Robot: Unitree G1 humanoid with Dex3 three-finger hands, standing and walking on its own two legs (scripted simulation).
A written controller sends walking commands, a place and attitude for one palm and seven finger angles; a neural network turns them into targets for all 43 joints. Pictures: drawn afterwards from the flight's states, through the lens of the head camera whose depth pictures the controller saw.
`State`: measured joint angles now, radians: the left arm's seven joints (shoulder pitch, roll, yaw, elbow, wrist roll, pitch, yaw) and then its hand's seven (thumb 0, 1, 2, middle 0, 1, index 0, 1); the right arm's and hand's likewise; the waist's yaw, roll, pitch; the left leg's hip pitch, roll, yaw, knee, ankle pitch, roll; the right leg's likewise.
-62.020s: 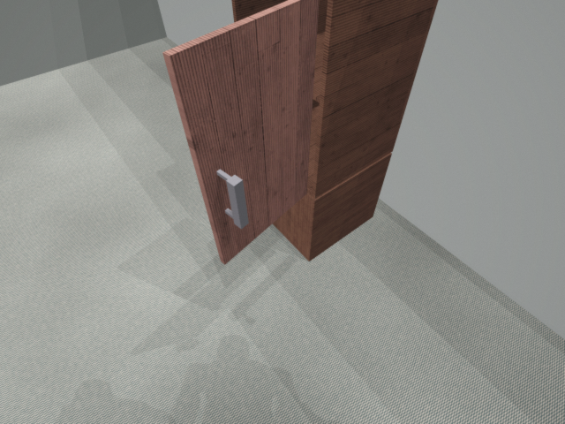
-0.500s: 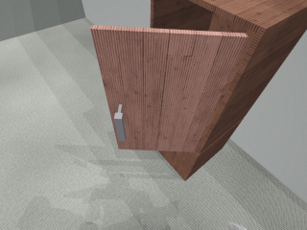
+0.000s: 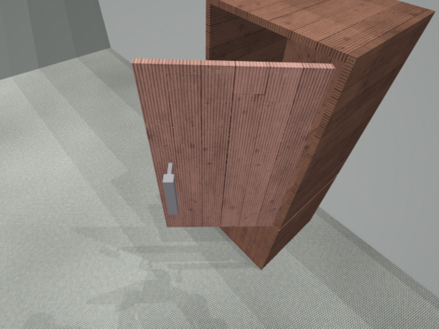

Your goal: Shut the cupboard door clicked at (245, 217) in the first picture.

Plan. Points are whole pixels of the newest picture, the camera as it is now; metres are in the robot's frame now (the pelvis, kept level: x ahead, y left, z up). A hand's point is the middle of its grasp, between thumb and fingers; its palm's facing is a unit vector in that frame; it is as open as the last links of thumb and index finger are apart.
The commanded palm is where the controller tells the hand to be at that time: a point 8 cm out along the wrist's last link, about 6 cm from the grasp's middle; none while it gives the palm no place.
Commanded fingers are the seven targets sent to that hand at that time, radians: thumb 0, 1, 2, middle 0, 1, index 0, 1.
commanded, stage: look again from close up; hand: left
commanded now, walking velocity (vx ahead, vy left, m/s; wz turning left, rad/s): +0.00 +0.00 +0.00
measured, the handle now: (171, 189) +0.46 +0.15 -0.09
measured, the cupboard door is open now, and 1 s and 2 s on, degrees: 50 50 50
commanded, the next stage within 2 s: raise the hand and make a fist in 0.52 s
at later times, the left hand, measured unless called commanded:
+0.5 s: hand out of the picture +0.03 +0.19 -0.18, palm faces -0.02 -0.97 -0.24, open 7.4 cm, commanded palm none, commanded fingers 0.00 0.90 0.90 -0.20 -0.30 -0.20 -0.30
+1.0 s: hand out of the picture +0.14 +0.16 -0.09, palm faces +0.10 -0.99 +0.00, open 6.4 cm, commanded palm +0.12 +0.22 -0.08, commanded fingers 0.00 0.90 0.90 -0.55 -0.68 -0.55 -0.68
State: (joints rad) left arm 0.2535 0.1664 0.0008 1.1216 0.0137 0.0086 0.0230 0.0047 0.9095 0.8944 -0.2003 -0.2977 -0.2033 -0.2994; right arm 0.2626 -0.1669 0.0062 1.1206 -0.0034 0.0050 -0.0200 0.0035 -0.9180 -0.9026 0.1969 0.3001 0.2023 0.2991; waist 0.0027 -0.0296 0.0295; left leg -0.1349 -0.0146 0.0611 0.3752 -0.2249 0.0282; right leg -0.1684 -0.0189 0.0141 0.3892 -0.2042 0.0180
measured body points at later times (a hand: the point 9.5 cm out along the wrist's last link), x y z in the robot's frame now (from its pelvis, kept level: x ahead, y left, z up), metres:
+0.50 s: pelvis +0.01 +0.00 -0.01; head +0.03 -0.01 +0.44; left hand +0.03 +0.24 -0.16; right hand +0.02 -0.22 -0.17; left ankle -0.01 +0.10 -0.74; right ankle +0.00 -0.13 -0.74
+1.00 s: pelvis -0.04 -0.04 -0.11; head +0.01 -0.03 +0.34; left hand +0.13 +0.22 -0.09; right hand +0.21 -0.28 -0.14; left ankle -0.01 +0.10 -0.74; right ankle +0.00 -0.13 -0.74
